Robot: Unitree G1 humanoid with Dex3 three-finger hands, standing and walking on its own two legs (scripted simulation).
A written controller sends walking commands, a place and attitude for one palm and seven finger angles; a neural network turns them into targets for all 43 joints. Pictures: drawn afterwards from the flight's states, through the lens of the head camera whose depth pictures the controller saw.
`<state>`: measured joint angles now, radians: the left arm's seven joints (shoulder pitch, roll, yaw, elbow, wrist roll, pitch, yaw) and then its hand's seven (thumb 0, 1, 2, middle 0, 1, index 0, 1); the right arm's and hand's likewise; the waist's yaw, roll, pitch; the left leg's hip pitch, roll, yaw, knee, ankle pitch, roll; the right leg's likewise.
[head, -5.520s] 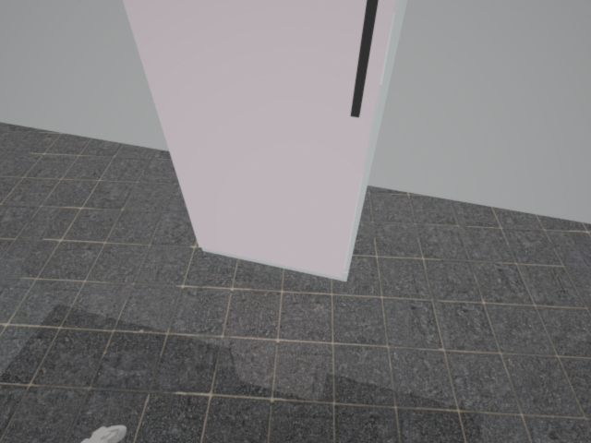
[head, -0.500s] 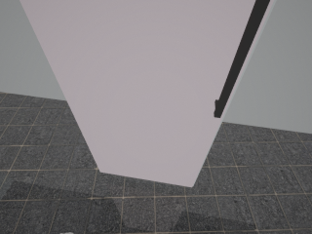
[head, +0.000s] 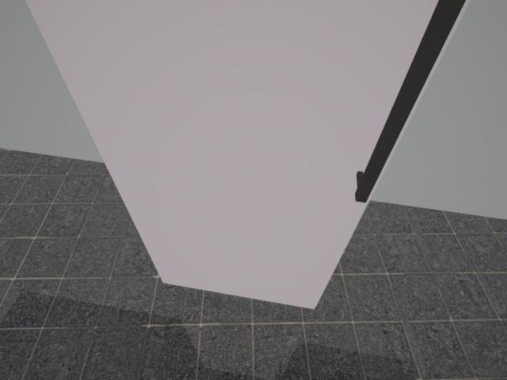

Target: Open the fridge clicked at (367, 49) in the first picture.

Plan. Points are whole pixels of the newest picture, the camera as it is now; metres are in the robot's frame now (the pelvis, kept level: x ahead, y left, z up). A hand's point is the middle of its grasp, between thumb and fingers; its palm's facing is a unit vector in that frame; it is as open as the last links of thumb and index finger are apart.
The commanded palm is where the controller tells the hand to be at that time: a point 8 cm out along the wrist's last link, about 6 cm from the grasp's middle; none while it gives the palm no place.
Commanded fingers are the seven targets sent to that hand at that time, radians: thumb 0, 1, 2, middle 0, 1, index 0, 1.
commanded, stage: look again from close up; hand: right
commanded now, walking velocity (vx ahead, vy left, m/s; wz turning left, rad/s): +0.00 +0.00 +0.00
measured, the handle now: (395, 109) +0.45 -0.17 +0.22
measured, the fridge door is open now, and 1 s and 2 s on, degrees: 0 0 0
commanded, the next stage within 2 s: raise the hand to about handle height in 0.64 s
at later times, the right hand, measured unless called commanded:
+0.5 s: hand out of the picture +0.02 -0.20 -0.17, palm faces -0.01 +0.97 -0.26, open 7.4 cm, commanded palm none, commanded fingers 0.00 -0.90 -0.90 0.20 0.30 0.20 0.30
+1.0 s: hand (407, 347) +0.18 -0.19 +0.02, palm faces +0.13 +0.99 -0.05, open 7.8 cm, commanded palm +0.10 -0.26 -0.03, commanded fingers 0.00 -0.57 -0.76 0.22 0.51 0.22 0.51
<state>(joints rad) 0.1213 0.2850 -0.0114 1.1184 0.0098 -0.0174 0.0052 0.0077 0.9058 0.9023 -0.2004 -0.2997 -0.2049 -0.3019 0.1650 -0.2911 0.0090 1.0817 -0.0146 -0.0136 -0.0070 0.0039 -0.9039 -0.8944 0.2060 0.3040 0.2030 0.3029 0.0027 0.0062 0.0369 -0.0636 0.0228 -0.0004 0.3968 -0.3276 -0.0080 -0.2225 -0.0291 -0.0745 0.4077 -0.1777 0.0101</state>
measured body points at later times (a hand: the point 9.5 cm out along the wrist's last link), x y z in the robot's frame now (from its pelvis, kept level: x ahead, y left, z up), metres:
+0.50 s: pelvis +0.00 +0.01 +0.00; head +0.01 +0.01 +0.45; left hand +0.06 +0.27 -0.15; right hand +0.02 -0.25 -0.15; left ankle -0.07 +0.12 -0.74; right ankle +0.02 -0.13 -0.74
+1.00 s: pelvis -0.04 +0.01 -0.04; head -0.03 +0.02 +0.41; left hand +0.13 +0.25 -0.13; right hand +0.17 -0.25 +0.02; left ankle -0.07 +0.12 -0.74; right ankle +0.02 -0.13 -0.74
